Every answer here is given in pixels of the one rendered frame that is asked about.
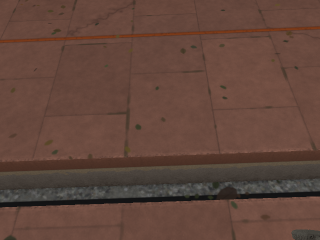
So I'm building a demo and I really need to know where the right robot hand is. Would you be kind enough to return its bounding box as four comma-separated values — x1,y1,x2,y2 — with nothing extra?
291,229,320,240

